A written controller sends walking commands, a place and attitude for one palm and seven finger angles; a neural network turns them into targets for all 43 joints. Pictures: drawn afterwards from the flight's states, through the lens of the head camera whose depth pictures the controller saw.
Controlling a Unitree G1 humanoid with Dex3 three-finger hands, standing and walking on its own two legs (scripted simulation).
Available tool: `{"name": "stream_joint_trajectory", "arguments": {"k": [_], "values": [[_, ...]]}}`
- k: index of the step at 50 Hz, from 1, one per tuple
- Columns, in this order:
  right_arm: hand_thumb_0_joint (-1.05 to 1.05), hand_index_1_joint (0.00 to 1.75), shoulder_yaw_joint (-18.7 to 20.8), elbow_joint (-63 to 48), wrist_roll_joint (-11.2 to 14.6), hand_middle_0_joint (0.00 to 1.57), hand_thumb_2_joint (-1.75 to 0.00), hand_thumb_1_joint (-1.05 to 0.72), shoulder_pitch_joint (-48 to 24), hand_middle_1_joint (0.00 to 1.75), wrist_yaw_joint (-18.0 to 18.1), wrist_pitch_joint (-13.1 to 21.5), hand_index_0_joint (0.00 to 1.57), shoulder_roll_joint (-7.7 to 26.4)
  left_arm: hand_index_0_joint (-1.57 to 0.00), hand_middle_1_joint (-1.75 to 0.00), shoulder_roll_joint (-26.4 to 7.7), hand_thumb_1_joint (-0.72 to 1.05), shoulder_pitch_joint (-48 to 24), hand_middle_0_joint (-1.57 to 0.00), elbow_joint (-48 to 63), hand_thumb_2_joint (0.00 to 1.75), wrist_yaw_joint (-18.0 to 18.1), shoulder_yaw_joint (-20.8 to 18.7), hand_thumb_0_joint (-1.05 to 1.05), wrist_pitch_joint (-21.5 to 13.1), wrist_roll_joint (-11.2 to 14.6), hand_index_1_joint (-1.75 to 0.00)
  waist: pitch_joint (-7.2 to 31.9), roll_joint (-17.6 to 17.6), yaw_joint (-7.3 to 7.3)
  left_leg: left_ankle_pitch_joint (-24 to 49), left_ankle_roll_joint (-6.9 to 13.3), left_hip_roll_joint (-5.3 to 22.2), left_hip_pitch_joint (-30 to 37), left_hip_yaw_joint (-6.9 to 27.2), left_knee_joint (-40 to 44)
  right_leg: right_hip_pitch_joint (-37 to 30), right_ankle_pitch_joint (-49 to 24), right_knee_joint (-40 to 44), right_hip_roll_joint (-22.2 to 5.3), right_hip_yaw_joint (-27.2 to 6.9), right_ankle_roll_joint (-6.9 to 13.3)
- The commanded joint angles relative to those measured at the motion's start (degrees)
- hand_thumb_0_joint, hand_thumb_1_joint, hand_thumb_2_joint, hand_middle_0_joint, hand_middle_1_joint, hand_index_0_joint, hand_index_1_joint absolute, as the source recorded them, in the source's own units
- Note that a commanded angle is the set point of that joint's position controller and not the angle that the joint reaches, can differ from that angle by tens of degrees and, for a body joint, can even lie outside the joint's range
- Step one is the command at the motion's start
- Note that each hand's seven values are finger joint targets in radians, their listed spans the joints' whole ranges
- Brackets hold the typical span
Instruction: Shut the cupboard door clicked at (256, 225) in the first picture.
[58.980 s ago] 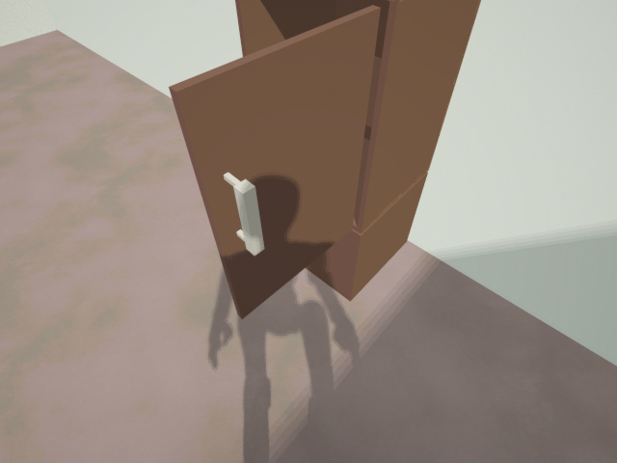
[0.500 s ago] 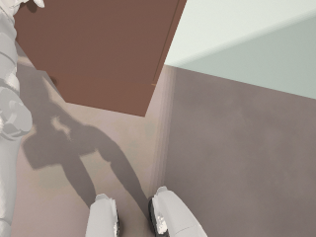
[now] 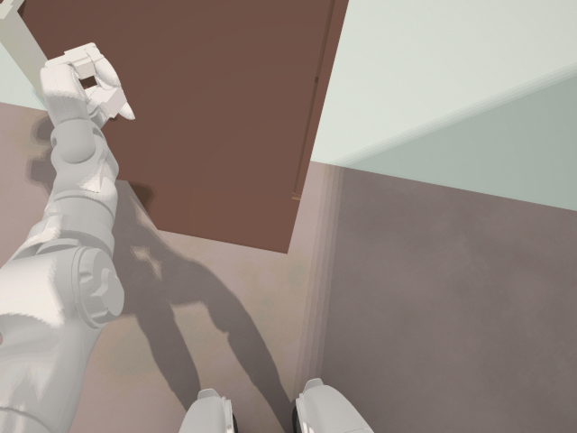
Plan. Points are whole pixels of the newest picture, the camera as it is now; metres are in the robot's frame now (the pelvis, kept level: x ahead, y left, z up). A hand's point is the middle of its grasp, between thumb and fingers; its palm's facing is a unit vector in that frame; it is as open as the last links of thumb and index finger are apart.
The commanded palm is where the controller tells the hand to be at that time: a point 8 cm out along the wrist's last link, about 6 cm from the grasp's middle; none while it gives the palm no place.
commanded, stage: pull the fist back off the door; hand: left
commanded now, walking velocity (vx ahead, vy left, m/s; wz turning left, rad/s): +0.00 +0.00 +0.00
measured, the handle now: (42, 57) +0.63 +0.26 +0.08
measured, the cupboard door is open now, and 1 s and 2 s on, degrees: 5 5 5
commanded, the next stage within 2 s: draw the hand back to the body in 0.26 s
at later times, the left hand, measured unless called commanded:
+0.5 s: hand (129, 119) +0.50 +0.13 +0.11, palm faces +0.26 -0.97 -0.02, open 3.1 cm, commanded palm +0.44 +0.18 +0.11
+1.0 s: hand (18, 234) +0.33 +0.20 +0.16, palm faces +0.22 -0.96 -0.17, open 3.1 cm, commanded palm +0.29 +0.25 +0.17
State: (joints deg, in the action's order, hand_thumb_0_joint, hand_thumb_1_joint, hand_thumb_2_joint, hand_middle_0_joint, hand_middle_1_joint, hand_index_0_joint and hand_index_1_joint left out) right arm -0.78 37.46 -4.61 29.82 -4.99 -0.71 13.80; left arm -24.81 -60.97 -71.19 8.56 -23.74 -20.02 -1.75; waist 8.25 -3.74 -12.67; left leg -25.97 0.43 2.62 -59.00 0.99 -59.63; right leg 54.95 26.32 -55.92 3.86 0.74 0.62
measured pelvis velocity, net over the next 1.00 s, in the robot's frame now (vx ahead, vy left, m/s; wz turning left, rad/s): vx -0.01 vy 0.00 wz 0.04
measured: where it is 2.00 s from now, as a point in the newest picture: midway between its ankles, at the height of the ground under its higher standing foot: outside the picture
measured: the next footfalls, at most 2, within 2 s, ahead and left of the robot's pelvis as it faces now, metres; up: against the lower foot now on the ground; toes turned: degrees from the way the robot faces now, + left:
none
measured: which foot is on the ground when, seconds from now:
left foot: down 0.00-1.00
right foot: down 0.00-1.00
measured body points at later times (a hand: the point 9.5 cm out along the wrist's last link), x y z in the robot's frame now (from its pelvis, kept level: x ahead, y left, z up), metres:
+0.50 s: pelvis -0.01 -0.01 +0.01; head +0.09 -0.02 +0.45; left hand +0.48 +0.18 +0.11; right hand +0.04 -0.26 -0.12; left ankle +0.01 +0.11 -0.67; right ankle -0.01 -0.12 -0.67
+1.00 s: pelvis -0.01 +0.00 +0.05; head -0.01 -0.02 +0.50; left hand +0.32 +0.25 +0.17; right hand +0.15 -0.25 -0.04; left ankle +0.01 +0.11 -0.67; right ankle -0.01 -0.12 -0.67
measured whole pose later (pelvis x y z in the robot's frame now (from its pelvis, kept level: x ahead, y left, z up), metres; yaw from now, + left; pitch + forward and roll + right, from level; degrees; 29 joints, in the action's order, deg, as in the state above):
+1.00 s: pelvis -0.01 +0.00 +0.05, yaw +2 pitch +4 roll +0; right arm 0.0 33.5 3.2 14.5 3.7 -0.7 14.3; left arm -15.0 -10.9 -22.6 2.2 -9.2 -10.3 5.5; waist 5.5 -2.9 -1.4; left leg -18.1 0.4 0.1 -24.5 -0.3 -38.5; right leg 22.0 20.3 -38.3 1.3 -0.6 0.6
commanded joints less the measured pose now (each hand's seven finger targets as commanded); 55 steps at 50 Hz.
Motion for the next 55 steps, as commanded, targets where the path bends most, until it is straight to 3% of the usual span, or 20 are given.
{"name": "stream_joint_trajectory", "arguments": {"k": [1,5,10,12,13,17,19,22,24,29,30,32,36,40,41,44,45,47,52,55], "values": [[0.00,0.30,4.91,-1.44,0.30,0.20,-0.90,-0.90,9.42,0.30,0.70,0.38,0.20,10.09,-1.30,-1.50,-3.80,0.90,-21.38,-1.30,14.53,0.90,-0.79,3.21,0.00,-5.92,2.11,-1.50,26.00,-3.79,-0.25,25.15,0.89,-1.23,25.71,0.71,4.55,-12.89,-25.78,6.59,0.36,1.30,0.14],[0.00,0.30,5.45,-1.77,0.55,0.20,-0.90,-0.90,7.11,0.30,0.75,0.02,0.20,9.45,-1.30,-1.50,-1.51,0.90,-18.80,-1.30,20.39,0.90,0.49,4.36,0.00,-8.05,2.21,-1.50,27.66,-4.87,1.46,27.98,0.61,-1.62,28.77,0.50,4.68,-14.21,-28.28,6.13,0.00,1.23,0.18],[0.00,0.30,5.66,-1.29,0.59,0.20,-0.90,-0.90,4.07,0.30,0.91,0.09,0.20,8.86,-1.30,-1.50,1.25,0.90,-18.84,-1.30,24.24,0.90,2.84,6.99,0.00,-10.42,1.08,-1.50,27.29,-5.74,1.68,28.32,0.25,-1.70,30.99,0.69,4.57,-13.23,-27.95,5.36,-0.38,1.18,0.25],[0.00,0.30,5.67,-0.96,0.70,0.20,-0.90,-0.90,3.47,0.30,1.28,0.00,0.20,8.80,-1.30,-1.50,1.21,0.90,-20.37,-1.30,22.99,0.90,3.61,7.30,0.00,-10.58,0.31,-1.50,26.76,-4.52,1.02,27.35,0.30,-1.81,30.24,0.78,4.49,-12.64,-27.60,5.12,-0.64,1.03,0.02],[0.00,0.30,5.61,-0.71,0.67,0.20,-0.90,-0.90,3.07,0.30,1.44,-0.07,0.20,8.77,-1.30,-1.50,1.22,0.90,-20.31,-1.30,20.52,0.90,4.04,7.02,0.00,-10.12,0.28,-1.50,24.49,-1.99,0.63,25.10,0.48,-1.89,28.41,0.73,4.68,-12.62,-26.47,5.60,-0.66,1.00,-0.13],[0.00,0.30,5.11,-1.39,0.80,0.20,-0.90,-0.90,1.68,0.30,2.15,-0.25,0.20,8.82,-1.30,-1.50,-0.96,0.90,-19.90,-1.30,16.52,0.90,4.31,5.32,0.00,-9.44,-0.01,-1.50,24.22,-0.08,1.16,20.35,0.86,-2.61,24.44,0.14,5.41,-14.38,-24.68,6.09,-1.20,0.01,-0.40],[0.00,0.30,4.84,-1.52,0.87,0.20,-0.90,-0.90,1.12,0.30,2.48,-0.23,0.20,8.90,-1.30,-1.50,-2.47,0.90,-19.08,-1.30,13.31,0.90,3.99,4.01,0.00,-8.74,0.28,-1.50,23.10,2.68,0.99,17.94,1.14,-2.67,21.61,-0.11,5.62,-15.55,-23.61,6.65,-1.33,-0.39,-0.67],[0.00,0.30,4.65,-4.52,1.46,0.20,-0.90,-0.90,0.04,0.30,2.77,-0.56,0.20,8.65,-1.30,-1.50,-5.73,0.90,-10.17,-1.30,18.67,0.90,2.10,0.37,0.00,-9.19,1.77,-1.50,29.87,0.98,5.98,21.60,0.92,-3.05,25.12,-1.24,7.46,-23.10,-27.98,6.88,-1.35,-0.89,-0.16],[0.00,0.30,4.61,-6.06,2.00,0.20,-0.90,-0.90,-0.53,0.30,2.92,-0.67,0.20,8.27,-1.30,-1.50,-4.52,0.90,-5.79,-1.30,23.16,0.90,0.29,1.13,0.00,-8.85,2.98,-1.50,30.89,1.78,7.16,23.27,1.08,-3.15,26.25,-1.87,8.45,-26.93,-31.08,7.71,-1.12,-0.96,-0.25],[0.00,0.30,4.66,-8.44,4.24,0.20,-0.90,-0.90,-2.63,0.30,3.96,-0.74,0.20,8.03,-1.30,-1.50,-1.33,0.90,4.57,-1.30,34.22,0.90,-3.56,3.63,0.00,-5.25,7.20,-1.50,24.90,6.27,8.02,20.74,1.75,-3.36,26.67,-2.95,12.69,-33.42,-33.92,12.51,-0.95,-1.49,-0.92],[0.00,0.30,4.69,-8.37,4.72,0.20,-0.90,-0.90,-3.34,0.30,4.32,-0.55,0.20,7.88,-1.30,-1.50,-0.15,0.90,6.05,-1.30,35.22,0.90,-4.16,4.71,0.00,-4.27,8.04,-1.50,21.90,7.34,7.68,18.99,1.81,-3.30,26.89,-3.00,13.51,-33.29,-32.58,13.83,-0.98,-1.48,-1.05],[0.00,0.30,4.53,-8.28,5.41,0.20,-0.90,-0.90,-4.73,0.30,5.05,0.28,0.20,7.71,-1.30,-1.50,1.28,0.90,5.99,-1.30,40.37,0.90,-5.09,6.49,0.00,-3.63,9.41,-1.50,19.31,5.70,7.24,17.43,1.94,-3.22,29.36,-2.92,15.21,-32.19,-29.44,15.74,-1.11,-1.39,-1.15],[0.00,0.30,4.15,-7.84,5.88,0.20,-0.90,-0.90,-7.39,0.30,6.14,1.84,0.20,7.37,-1.30,-1.50,1.49,0.90,10.10,-1.30,46.99,0.90,-6.36,8.55,0.00,-2.60,9.74,-1.50,14.45,0.03,8.28,15.61,1.96,-3.19,33.42,-2.45,17.54,-30.59,-23.88,18.06,-1.21,-1.09,-0.40],[0.00,0.30,3.62,-8.38,6.49,0.20,-0.90,-0.90,-11.04,0.30,6.77,3.47,0.20,7.01,-1.27,-1.47,1.22,0.90,18.76,-1.27,50.82,0.90,-7.86,8.41,0.00,-0.44,11.35,-1.47,12.49,1.01,10.21,13.60,1.76,-3.20,35.29,-2.07,20.32,-32.15,-19.77,20.11,-1.53,-0.78,-0.21],[0.00,0.30,3.52,-8.95,6.75,0.20,-0.90,-0.90,-11.98,0.30,7.04,3.76,0.20,7.08,-1.24,-1.44,0.78,0.90,21.20,-1.24,52.99,0.90,-8.28,8.18,0.00,0.22,11.74,-1.44,12.72,-0.53,11.12,14.24,1.69,-3.28,36.18,-2.09,21.00,-33.21,-19.89,20.29,-1.57,-0.69,0.09],[0.00,0.30,2.87,-10.27,7.30,0.20,-0.90,-0.90,-15.24,0.30,7.60,4.91,0.20,6.83,-1.16,-1.35,1.31,0.90,25.48,-1.16,57.41,0.90,-8.99,8.01,0.00,3.09,13.43,-1.35,10.72,1.83,12.14,13.32,1.59,-3.23,37.34,-1.67,23.19,-34.19,-18.21,21.49,-1.74,0.07,-0.02],[0.00,0.30,3.21,-10.85,7.59,0.20,-0.90,-0.90,-16.65,0.30,8.27,3.03,0.20,6.24,-1.13,-1.32,-3.12,0.90,29.43,-1.13,59.24,0.90,-6.94,11.72,0.00,4.33,6.88,-1.32,9.69,2.57,11.14,13.27,1.58,-3.51,39.85,-2.30,25.37,-35.79,-18.14,23.92,-3.07,-2.35,-0.30],[0.00,0.30,2.77,-12.21,7.81,0.20,-0.90,-0.90,-18.71,0.30,9.22,2.20,0.20,6.07,-1.08,-1.26,-2.20,0.90,32.85,-1.08,62.03,0.90,-5.44,10.96,0.00,6.28,7.16,-1.26,6.34,5.92,11.25,12.26,1.88,-3.56,39.84,-1.95,27.28,-36.72,-16.09,26.37,-3.36,-2.05,-0.70],[0.00,0.30,1.37,-13.31,7.81,0.20,-0.90,-0.90,-22.95,0.30,10.49,2.19,0.20,5.59,-0.94,-1.11,-3.12,0.90,38.66,-0.94,71.15,0.90,-3.93,10.64,0.00,8.92,6.14,-1.11,2.97,2.53,12.26,13.62,1.78,-3.15,46.18,-1.42,31.55,-38.89,-14.95,29.66,-3.16,-0.72,0.12],[0.00,0.30,0.85,-13.39,7.45,0.20,-0.90,-0.90,-23.88,0.30,10.60,3.08,0.20,5.22,-0.86,-1.02,-1.39,0.90,43.56,-0.86,76.25,0.90,-3.51,11.57,0.00,10.15,5.97,-1.02,1.87,-0.05,12.60,15.47,1.26,-2.66,49.66,-0.73,33.88,-40.61,-16.08,30.72,-2.91,0.24,0.55]]}}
